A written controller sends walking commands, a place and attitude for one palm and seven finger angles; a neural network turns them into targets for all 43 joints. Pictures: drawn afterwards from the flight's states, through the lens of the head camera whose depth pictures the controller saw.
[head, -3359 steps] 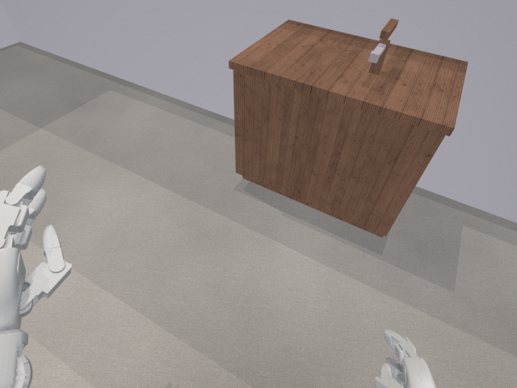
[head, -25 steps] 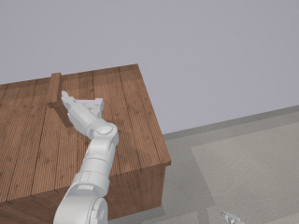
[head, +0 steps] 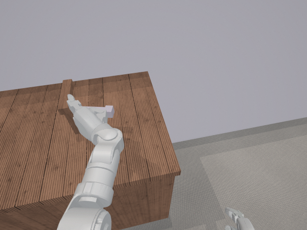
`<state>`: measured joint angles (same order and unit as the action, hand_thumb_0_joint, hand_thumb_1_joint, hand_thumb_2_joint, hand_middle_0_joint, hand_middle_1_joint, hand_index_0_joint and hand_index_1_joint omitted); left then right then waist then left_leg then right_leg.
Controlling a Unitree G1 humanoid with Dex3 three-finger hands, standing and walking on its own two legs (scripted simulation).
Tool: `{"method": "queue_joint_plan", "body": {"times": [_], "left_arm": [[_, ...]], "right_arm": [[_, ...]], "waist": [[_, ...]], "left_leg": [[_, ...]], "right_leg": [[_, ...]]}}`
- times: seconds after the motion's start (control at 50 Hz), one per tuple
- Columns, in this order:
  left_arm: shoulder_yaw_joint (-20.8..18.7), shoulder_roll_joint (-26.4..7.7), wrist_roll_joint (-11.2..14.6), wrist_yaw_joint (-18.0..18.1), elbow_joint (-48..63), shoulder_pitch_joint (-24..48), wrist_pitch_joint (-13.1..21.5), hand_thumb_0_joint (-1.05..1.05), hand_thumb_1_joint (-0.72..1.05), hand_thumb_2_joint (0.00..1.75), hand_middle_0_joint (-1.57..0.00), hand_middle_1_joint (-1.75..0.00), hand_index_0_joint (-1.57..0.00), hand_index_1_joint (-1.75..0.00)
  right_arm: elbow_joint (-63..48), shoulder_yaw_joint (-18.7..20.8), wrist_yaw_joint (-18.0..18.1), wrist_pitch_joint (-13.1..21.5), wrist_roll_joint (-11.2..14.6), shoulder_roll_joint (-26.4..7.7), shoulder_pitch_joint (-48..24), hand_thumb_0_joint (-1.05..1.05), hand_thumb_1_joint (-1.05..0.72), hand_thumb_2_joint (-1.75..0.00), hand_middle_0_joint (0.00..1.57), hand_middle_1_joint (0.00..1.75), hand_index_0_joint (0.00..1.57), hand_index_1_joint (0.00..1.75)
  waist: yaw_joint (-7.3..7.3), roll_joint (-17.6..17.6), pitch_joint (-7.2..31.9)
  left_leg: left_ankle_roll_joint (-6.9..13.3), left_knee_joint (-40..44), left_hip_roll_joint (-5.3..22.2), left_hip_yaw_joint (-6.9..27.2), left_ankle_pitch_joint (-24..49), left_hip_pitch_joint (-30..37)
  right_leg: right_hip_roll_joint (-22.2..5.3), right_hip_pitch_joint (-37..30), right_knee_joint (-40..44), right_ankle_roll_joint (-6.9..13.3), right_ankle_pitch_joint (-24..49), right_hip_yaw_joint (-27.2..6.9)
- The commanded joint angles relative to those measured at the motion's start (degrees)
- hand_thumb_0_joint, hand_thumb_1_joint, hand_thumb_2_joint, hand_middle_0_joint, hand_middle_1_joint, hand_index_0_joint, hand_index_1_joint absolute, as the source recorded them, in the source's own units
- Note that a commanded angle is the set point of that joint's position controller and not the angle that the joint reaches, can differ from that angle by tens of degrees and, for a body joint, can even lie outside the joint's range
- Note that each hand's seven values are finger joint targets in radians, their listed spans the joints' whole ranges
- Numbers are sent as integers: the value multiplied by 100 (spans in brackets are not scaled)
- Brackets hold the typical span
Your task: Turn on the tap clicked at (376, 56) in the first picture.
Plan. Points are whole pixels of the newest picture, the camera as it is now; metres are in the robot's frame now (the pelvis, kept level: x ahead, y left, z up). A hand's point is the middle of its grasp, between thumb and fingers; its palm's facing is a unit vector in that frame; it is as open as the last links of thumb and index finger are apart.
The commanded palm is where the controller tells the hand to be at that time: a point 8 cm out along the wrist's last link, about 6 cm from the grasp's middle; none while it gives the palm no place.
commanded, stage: lift the hand up off the lever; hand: left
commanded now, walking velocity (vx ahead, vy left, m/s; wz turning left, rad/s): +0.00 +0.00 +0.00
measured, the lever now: (109, 111) +0.46 +0.17 +0.04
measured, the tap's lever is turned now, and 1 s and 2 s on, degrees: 74 74 74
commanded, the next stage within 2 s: draw the hand back beside the body in 0.60 s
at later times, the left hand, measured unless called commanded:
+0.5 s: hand (107, 112) +0.38 +0.15 +0.12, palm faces +0.74 -0.66 -0.12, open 7.8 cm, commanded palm +0.33 +0.17 +0.12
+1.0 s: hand (99, 127) +0.34 +0.16 +0.11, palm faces +0.30 -0.94 -0.17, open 7.8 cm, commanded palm +0.29 +0.20 +0.14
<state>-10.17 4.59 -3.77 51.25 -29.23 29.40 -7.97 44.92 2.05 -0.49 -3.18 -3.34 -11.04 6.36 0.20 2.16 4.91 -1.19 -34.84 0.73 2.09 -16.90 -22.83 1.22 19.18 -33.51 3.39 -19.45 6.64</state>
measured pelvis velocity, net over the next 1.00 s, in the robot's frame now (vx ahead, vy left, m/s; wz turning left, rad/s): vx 0.00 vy -0.01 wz -0.07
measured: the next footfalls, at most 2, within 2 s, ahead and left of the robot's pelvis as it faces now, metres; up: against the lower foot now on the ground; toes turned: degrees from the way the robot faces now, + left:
none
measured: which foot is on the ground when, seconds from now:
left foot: down 0.00-1.00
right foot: down 0.00-1.00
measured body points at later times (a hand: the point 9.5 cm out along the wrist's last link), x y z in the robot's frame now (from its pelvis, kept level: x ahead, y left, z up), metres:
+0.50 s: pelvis -0.01 +0.00 +0.00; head -0.01 -0.02 +0.45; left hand +0.34 +0.18 +0.13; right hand +0.17 -0.22 -0.11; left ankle +0.01 +0.13 -0.73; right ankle -0.02 -0.08 -0.73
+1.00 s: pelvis +0.00 -0.01 +0.01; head -0.02 -0.03 +0.46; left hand +0.31 +0.21 +0.13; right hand +0.14 -0.26 -0.09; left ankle +0.01 +0.13 -0.73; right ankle -0.02 -0.08 -0.73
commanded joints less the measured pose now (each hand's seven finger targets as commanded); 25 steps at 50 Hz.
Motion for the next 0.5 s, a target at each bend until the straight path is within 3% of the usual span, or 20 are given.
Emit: {"method": "queue_joint_plan", "body": {"times": [0.0, 0.04, 0.1, 0.12, 0.2, 0.24, 0.3, 0.32, 0.38, 0.48], "left_arm": [[3, -678, -217, 22, 1487, 2028, 263, 0, 90, 90, -15, -15, -15, -15], [382, -302, -230, -11, 1725, 2092, 219, 0, 90, 90, -15, -15, -15, -15], [383, -343, -197, -38, 1853, 1858, 94, 0, 90, 90, -15, -15, -15, -15], [567, -157, -198, -44, 1948, 2048, 76, 0, 90, 90, -15, -15, -15, -15], [582, -214, -227, 18, 2112, 2199, 5, 0, 90, 90, -15, -15, -15, -15], [738, -2, -228, 35, 2075, 2205, -38, 0, 90, 90, -15, -15, -15, -15], [519, -218, -205, 72, 1815, 2265, -169, 0, 90, 90, -15, -15, -15, -15], [571, -109, -193, 76, 1723, 2274, -202, 0, 90, 90, -15, -15, -15, -15], [365, -302, -162, 128, 1776, 2271, -238, 0, 90, 90, -15, -15, -15, -15], [280, -375, -197, 116, 1429, 2469, -248, 0, 90, 90, -15, -15, -15, -15]], "right_arm": [[-734, 178, 27, 173, 12, -654, -543, 0, -90, -90, 20, 30, 20, 30], [-791, 156, -10, 184, 27, -606, -623, 0, -90, -90, 20, 30, 20, 30], [-781, 180, -10, 188, 35, -635, -683, 0, -90, -90, 20, 30, 20, 30], [-797, 142, -20, 207, 49, -597, -724, 0, -90, -90, 20, 30, 20, 30], [-718, 164, -24, 265, 37, -598, -818, 0, -90, -90, 20, 30, 20, 30], [-732, 146, -43, 303, 39, -570, -882, 0, -90, -90, 20, 30, 20, 30], [-649, 134, -18, 271, 50, -590, -901, 0, -90, -90, 20, 30, 20, 30], [-674, 114, -19, 268, 67, -570, -946, 0, -90, -90, 20, 30, 20, 30], [-708, 104, -4, 258, 57, -551, -972, 0, -90, -90, 20, 30, 20, 30], [-660, 71, 18, 247, 85, -546, -989, 0, -90, -90, 20, 30, 20, 30]], "waist": [[66, -514, 1824], [14, -450, 1756], [62, -434, 1661], [19, -362, 1592], [47, -328, 1565], [29, -415, 1586], [66, -468, 1473], [51, -536, 1443], [112, -587, 1615], [78, -635, 1260]], "left_leg": [[119, 117, -27, -195, 2061, 839], [103, 106, -1, -202, 2215, 958], [72, 150, 18, -161, 2233, 1010], [72, 161, 16, -174, 2228, 1060], [20, 184, 43, -96, 2164, 1136], [33, 162, 39, -105, 2137, 1149], [4, 279, 15, -89, 1907, 1050], [26, 301, 12, -110, 1825, 1040], [80, 293, -24, -181, 1830, 996], [140, 387, -18, -183, 1406, 854]], "right_leg": [[-274, -927, 499, -195, 2450, -302], [-278, -850, 468, -175, 2489, -255], [-244, -855, 518, -149, 2372, -239], [-265, -785, 518, -154, 2339, -235], [-220, -708, 565, -125, 2034, -213], [-229, -664, 542, -137, 1999, -200], [-219, -685, 658, -130, 1715, -210], [-227, -665, 674, -140, 1628, -210], [-267, -888, 731, -174, 1864, -280], [-303, -745, 955, -204, 1379, -352]]}}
